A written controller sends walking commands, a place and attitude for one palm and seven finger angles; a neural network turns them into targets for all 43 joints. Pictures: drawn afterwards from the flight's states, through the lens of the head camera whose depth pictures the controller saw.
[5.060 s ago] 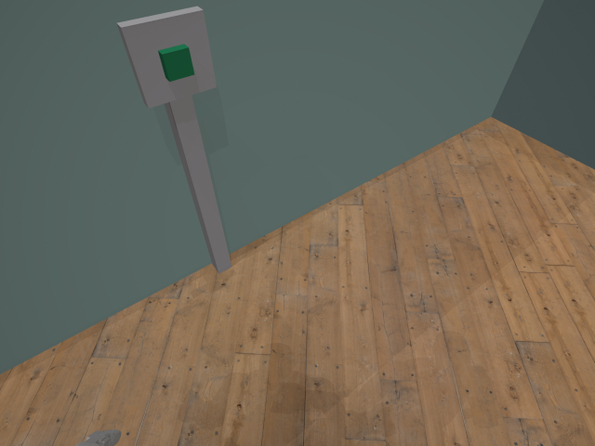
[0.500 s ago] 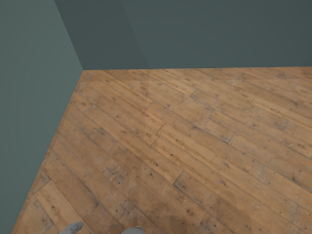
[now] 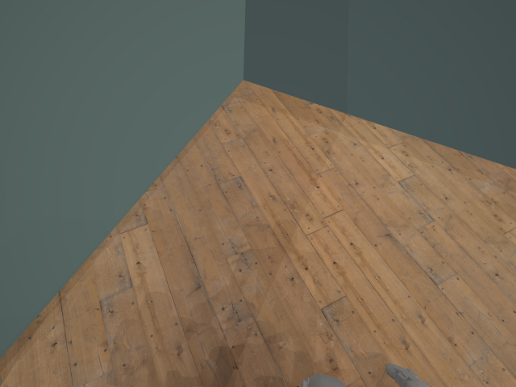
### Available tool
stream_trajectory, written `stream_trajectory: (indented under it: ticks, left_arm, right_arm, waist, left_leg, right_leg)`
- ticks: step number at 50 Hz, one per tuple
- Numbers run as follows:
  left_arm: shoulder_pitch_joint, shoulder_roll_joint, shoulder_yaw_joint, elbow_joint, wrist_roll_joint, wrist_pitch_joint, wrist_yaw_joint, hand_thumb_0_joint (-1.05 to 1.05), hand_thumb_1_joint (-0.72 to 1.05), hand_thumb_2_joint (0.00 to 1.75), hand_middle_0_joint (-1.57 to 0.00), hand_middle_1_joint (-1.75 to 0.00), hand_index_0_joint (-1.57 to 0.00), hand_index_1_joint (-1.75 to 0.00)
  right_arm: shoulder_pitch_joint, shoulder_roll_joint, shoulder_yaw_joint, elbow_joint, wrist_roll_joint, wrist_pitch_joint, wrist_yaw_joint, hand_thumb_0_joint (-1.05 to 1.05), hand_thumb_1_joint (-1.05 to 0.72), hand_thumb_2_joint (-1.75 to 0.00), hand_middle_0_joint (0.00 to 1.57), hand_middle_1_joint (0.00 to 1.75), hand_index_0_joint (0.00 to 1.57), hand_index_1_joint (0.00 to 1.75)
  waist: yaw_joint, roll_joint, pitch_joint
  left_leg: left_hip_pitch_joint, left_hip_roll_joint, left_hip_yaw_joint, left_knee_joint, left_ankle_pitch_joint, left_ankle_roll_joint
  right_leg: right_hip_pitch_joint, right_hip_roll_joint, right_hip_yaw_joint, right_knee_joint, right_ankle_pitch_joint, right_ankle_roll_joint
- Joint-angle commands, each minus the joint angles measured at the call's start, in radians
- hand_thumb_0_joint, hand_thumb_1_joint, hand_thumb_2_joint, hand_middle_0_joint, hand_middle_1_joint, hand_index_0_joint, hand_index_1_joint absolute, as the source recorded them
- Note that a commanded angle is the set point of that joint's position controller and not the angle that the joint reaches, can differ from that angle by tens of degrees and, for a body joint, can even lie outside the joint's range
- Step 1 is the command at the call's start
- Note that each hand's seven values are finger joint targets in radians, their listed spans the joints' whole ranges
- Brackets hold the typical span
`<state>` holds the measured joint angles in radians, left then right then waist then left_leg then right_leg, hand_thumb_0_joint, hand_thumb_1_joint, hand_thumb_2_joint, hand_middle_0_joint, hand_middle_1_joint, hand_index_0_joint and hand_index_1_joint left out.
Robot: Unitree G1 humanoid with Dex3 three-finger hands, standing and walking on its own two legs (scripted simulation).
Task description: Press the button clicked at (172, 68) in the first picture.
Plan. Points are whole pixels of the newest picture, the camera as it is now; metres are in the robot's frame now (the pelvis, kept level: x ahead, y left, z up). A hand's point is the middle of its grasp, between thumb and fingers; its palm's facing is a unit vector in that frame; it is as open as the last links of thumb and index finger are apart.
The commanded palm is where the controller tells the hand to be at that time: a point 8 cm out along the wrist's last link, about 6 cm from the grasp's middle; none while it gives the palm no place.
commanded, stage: turn to face it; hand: left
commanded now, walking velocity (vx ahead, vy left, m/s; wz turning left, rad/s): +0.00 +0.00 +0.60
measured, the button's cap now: out of the picture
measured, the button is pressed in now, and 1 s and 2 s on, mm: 0 0 0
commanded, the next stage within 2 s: take the last steps up to it in 1.90 s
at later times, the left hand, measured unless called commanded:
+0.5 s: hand out of the picture +0.04 +0.16 -0.13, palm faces +0.30 -0.91 -0.28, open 7.4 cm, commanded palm none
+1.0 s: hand out of the picture -0.10 +0.21 -0.15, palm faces +0.60 -0.75 -0.28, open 7.4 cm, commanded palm none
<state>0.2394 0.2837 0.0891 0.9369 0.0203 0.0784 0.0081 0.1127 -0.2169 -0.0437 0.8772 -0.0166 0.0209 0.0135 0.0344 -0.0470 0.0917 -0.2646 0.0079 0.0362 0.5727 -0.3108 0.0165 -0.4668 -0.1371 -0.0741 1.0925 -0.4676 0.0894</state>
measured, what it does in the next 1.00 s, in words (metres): steps on the spot, turning left: right foot, then left foot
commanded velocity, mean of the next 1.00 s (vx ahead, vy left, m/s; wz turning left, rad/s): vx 0.00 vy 0.00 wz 0.60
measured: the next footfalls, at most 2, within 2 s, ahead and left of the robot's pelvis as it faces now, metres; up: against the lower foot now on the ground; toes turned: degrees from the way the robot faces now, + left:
right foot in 0.28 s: +0.07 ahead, -0.14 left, +0.00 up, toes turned +7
left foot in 0.72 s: -0.03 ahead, +0.10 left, +0.00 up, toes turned +33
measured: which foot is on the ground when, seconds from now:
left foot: down 0.00-0.28, up 0.30-0.70, down 0.72-1.00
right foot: up 0.00-0.26, down 0.28-0.72, up 0.74-1.00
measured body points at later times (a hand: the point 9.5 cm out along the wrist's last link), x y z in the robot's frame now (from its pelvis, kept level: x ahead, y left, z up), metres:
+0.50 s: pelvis +0.00 -0.05 +0.01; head +0.03 -0.08 +0.46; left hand +0.02 +0.21 -0.11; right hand +0.13 -0.30 -0.15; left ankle -0.07 +0.09 -0.64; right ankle +0.03 -0.15 -0.73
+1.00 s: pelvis -0.03 -0.02 +0.01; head -0.01 +0.01 +0.46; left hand -0.13 +0.25 -0.13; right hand +0.20 -0.17 -0.12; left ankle -0.06 +0.08 -0.73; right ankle +0.06 -0.15 -0.67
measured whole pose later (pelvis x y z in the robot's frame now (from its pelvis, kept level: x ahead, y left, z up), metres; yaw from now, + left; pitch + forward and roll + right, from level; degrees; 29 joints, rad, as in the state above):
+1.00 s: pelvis -0.03 -0.02 +0.01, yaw +35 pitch +0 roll -1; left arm 0.20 0.27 0.09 0.89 0.02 0.07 0.00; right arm 0.16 -0.22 -0.05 0.90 -0.02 0.03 0.01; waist 0.01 -0.02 0.07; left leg -0.27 -0.03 -0.02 0.48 -0.21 0.04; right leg -0.46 -0.10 -0.02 1.00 -0.41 0.10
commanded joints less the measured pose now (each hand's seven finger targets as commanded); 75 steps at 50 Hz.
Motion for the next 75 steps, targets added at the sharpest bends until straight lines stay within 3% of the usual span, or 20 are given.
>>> stream_trajectory:
  ticks: [1, 7, 12, 13, 14, 15, 19, 31, 34, 35, 36, 37, 43, 55, 57, 58, 59, 63, 71, 75]
  left_arm:
    - [-0.031, 0.065, 0.011, -0.104, -0.006, -0.044, -0.002, 0.00, 0.90, 0.90, -0.20, -0.30, -0.20, -0.30]
    - [-0.097, 0.048, 0.002, -0.145, -0.010, -0.047, 0.005, 0.00, 0.90, 0.90, -0.20, -0.30, -0.20, -0.30]
    - [0.023, 0.054, 0.004, -0.134, -0.018, -0.068, 0.011, 0.00, 0.90, 0.90, -0.20, -0.30, -0.20, -0.30]
    - [0.060, 0.092, 0.012, -0.127, -0.012, -0.080, 0.016, 0.00, 0.90, 0.90, -0.20, -0.30, -0.20, -0.30]
    - [0.079, 0.201, 0.033, -0.130, 0.008, -0.092, 0.027, 0.00, 0.90, 0.90, -0.20, -0.30, -0.20, -0.30]
    - [0.067, 0.224, 0.022, -0.144, 0.000, -0.081, 0.025, 0.00, 0.90, 0.90, -0.20, -0.30, -0.20, -0.30]
    - [-0.101, 0.090, -0.006, -0.177, 0.000, -0.085, 0.025, 0.00, 0.90, 0.90, -0.20, -0.30, -0.20, -0.30]
    - [0.029, 0.156, 0.016, -0.104, 0.012, -0.072, 0.021, 0.00, 0.90, 0.90, -0.20, -0.30, -0.20, -0.30]
    - [0.012, 0.159, 0.025, -0.093, 0.002, -0.063, 0.016, 0.00, 0.90, 0.90, -0.20, -0.30, -0.20, -0.30]
    - [0.020, 0.137, 0.022, -0.098, -0.007, -0.057, 0.011, 0.00, 0.90, 0.90, -0.20, -0.30, -0.20, -0.30]
    - [0.011, 0.074, 0.014, -0.137, -0.013, -0.052, 0.002, 0.00, 0.90, 0.90, -0.20, -0.30, -0.20, -0.30]
    - [-0.073, 0.056, -0.007, -0.183, 0.000, -0.047, 0.005, 0.00, 0.90, 0.90, -0.20, -0.30, -0.20, -0.30]
    - [-0.030, 0.069, 0.011, -0.102, -0.002, -0.040, -0.003, 0.00, 0.90, 0.90, -0.20, -0.30, -0.20, -0.30]
    - [-0.013, 0.045, -0.002, -0.146, -0.017, -0.062, 0.012, 0.00, 0.90, 0.90, -0.20, -0.30, -0.20, -0.30]
    - [0.069, 0.110, 0.011, -0.133, -0.008, -0.080, 0.021, 0.00, 0.90, 0.90, -0.20, -0.30, -0.20, -0.30]
    - [0.074, 0.204, 0.030, -0.138, 0.009, -0.086, 0.028, 0.00, 0.90, 0.90, -0.20, -0.30, -0.20, -0.30]
    - [0.044, 0.215, 0.024, -0.157, 0.003, -0.078, 0.027, 0.00, 0.90, 0.90, -0.20, -0.30, -0.20, -0.30]
    - [-0.127, 0.097, -0.005, -0.182, 0.005, -0.081, 0.026, 0.00, 0.90, 0.90, -0.20, -0.30, -0.20, -0.30]
    - [0.040, 0.151, 0.010, -0.111, 0.011, -0.077, 0.022, 0.00, 0.90, 0.90, -0.20, -0.30, -0.20, -0.30]
    - [0.033, 0.165, 0.020, -0.092, 0.011, -0.070, 0.020, 0.00, 0.90, 0.90, -0.20, -0.30, -0.20, -0.30]
  right_arm:
    - [0.033, -0.218, -0.061, -0.047, -0.001, -0.013, -0.020, 0.00, -0.90, -0.90, 0.20, 0.30, 0.20, 0.30]
    - [0.078, -0.225, -0.074, -0.034, -0.007, -0.003, -0.017, 0.00, -0.90, -0.90, 0.20, 0.30, 0.20, 0.30]
    - [0.019, -0.219, -0.081, -0.053, -0.003, 0.007, -0.015, 0.00, -0.90, -0.90, 0.20, 0.30, 0.20, 0.30]
    - [0.032, -0.182, -0.077, -0.057, 0.004, 0.004, -0.012, 0.00, -0.90, -0.90, 0.20, 0.30, 0.20, 0.30]
    - [0.073, -0.100, -0.064, -0.077, 0.011, 0.002, -0.006, 0.00, -0.90, -0.90, 0.20, 0.30, 0.20, 0.30]
    - [0.071, -0.128, -0.072, -0.089, -0.002, 0.005, -0.008, 0.00, -0.90, -0.90, 0.20, 0.30, 0.20, 0.30]
    - [0.087, -0.123, -0.072, -0.022, -0.008, 0.033, 0.015, 0.00, -0.90, -0.90, 0.20, 0.30, 0.20, 0.30]
    - [-0.024, -0.094, -0.037, -0.047, 0.006, 0.024, 0.020, 0.00, -0.90, -0.90, 0.20, 0.30, 0.20, 0.30]
    - [0.064, -0.116, -0.042, -0.036, 0.003, 0.008, 0.014, 0.00, -0.90, -0.90, 0.20, 0.30, 0.20, 0.30]
    - [0.117, -0.167, -0.056, -0.024, 0.001, 0.000, 0.014, 0.00, -0.90, -0.90, 0.20, 0.30, 0.20, 0.30]
    - [0.172, -0.289, -0.086, -0.024, -0.007, -0.008, 0.008, 0.00, -0.90, -0.90, 0.20, 0.30, 0.20, 0.30]
    - [0.241, -0.339, -0.092, -0.005, 0.002, 0.001, 0.003, 0.00, -0.90, -0.90, 0.20, 0.30, 0.20, 0.30]
    - [0.031, -0.216, -0.057, -0.053, -0.003, -0.011, -0.021, 0.00, -0.90, -0.90, 0.20, 0.30, 0.20, 0.30]
    - [0.046, -0.224, -0.083, -0.047, -0.005, 0.008, -0.013, 0.00, -0.90, -0.90, 0.20, 0.30, 0.20, 0.30]
    - [0.032, -0.173, -0.077, -0.063, 0.008, 0.009, -0.007, 0.00, -0.90, -0.90, 0.20, 0.30, 0.20, 0.30]
    - [0.047, -0.098, -0.066, -0.091, 0.012, 0.007, -0.002, 0.00, -0.90, -0.90, 0.20, 0.30, 0.20, 0.30]
    - [0.048, -0.148, -0.077, -0.092, -0.003, 0.014, -0.002, 0.00, -0.90, -0.90, 0.20, 0.30, 0.20, 0.30]
    - [0.078, -0.123, -0.075, -0.030, -0.009, 0.038, 0.021, 0.00, -0.90, -0.90, 0.20, 0.30, 0.20, 0.30]
    - [-0.031, -0.091, -0.045, -0.048, 0.004, 0.030, 0.021, 0.00, -0.90, -0.90, 0.20, 0.30, 0.20, 0.30]
    - [0.027, -0.091, -0.036, -0.037, 0.008, 0.012, 0.011, 0.00, -0.90, -0.90, 0.20, 0.30, 0.20, 0.30]
  waist:
    - [-0.043, 0.202, -0.123]
    - [-0.069, 0.194, -0.117]
    - [-0.004, 0.188, -0.149]
    - [0.012, 0.084, -0.169]
    - [0.013, -0.241, -0.190]
    - [0.010, -0.225, -0.186]
    - [-0.064, -0.103, -0.045]
    - [0.013, -0.167, -0.110]
    - [-0.033, -0.131, -0.161]
    - [-0.066, -0.002, -0.193]
    - [-0.101, 0.320, -0.201]
    - [-0.133, 0.323, -0.188]
    - [-0.040, 0.184, -0.112]
    - [-0.037, 0.215, -0.168]
    - [0.011, 0.053, -0.189]
    - [0.012, -0.250, -0.162]
    - [0.006, -0.197, -0.155]
    - [-0.075, -0.106, -0.009]
    - [0.015, -0.163, -0.090]
    - [-0.007, -0.173, -0.150]
  left_leg:
    - [0.127, 0.210, -0.205, -0.219, 0.505, 0.121]
    - [0.114, 0.213, -0.330, -0.211, 0.420, 0.154]
    - [-0.040, 0.152, -0.365, -0.093, 0.402, 0.102]
    - [-0.139, 0.091, -0.323, 0.002, 0.267, 0.046]
    - [-0.336, -0.070, -0.125, 0.256, -0.137, -0.048]
    - [-0.342, -0.057, -0.115, 0.462, -0.310, -0.056]
    - [-0.320, 0.020, -0.082, 0.689, -0.068, -0.078]
    - [-0.166, 0.031, 0.066, 0.223, -0.142, -0.079]
    - [0.008, 0.019, 0.094, -0.051, 0.031, -0.059]
    - [0.171, 0.056, 0.032, -0.160, 0.173, -0.036]
    - [0.319, 0.321, -0.336, -0.205, 0.487, 0.085]
    - [0.287, 0.429, -0.405, -0.212, 0.638, 0.171]
    - [0.070, 0.218, -0.232, -0.258, 0.324, 0.124]
    - [0.038, 0.164, -0.394, -0.146, 0.422, 0.129]
    - [-0.155, 0.066, -0.331, 0.005, 0.223, 0.040]
    - [-0.355, -0.093, -0.118, 0.240, -0.158, -0.050]
    - [-0.334, -0.059, -0.126, 0.454, -0.264, -0.051]
    - [-0.311, 0.011, -0.081, 0.672, -0.060, -0.071]
    - [-0.211, 0.015, 0.038, 0.305, -0.138, -0.091]
    - [-0.076, -0.005, 0.080, 0.050, -0.073, -0.067]
  right_leg:
    - [-0.079, 0.020, 0.052, 0.022, 0.080, 0.015]
    - [-0.017, 0.066, 0.059, -0.194, 0.031, 0.010]
    - [0.281, 0.115, 0.036, -0.573, 0.196, -0.010]
    - [0.420, 0.039, 0.097, -0.727, 0.271, -0.026]
    - [0.548, -0.263, 0.404, -0.822, 0.369, -0.127]
    - [0.429, -0.379, 0.427, -0.805, 0.427, -0.218]
    - [0.250, -0.190, 0.145, -0.788, 0.372, -0.178]
    - [0.380, -0.250, -0.015, -0.691, 0.603, -0.210]
    - [0.346, -0.231, -0.098, -0.541, 0.582, -0.141]
    - [0.223, -0.198, -0.122, -0.398, 0.483, -0.092]
    - [-0.070, -0.054, -0.154, -0.165, 0.000, -0.006]
    - [-0.143, -0.012, -0.061, -0.018, -0.215, 0.001]
    - [-0.067, 0.008, 0.055, 0.047, 0.081, 0.004]
    - [0.189, 0.119, 0.039, -0.480, 0.108, -0.014]
    - [0.432, 0.010, 0.136, -0.769, 0.231, -0.044]
    - [0.499, -0.281, 0.428, -0.851, 0.263, -0.160]
    - [0.353, -0.374, 0.436, -0.858, 0.222, -0.239]
    - [0.185, -0.186, 0.147, -0.821, 0.246, -0.182]
    - [0.373, -0.222, 0.020, -0.713, 0.611, -0.209]
    - [0.402, -0.220, -0.024, -0.600, 0.712, -0.176]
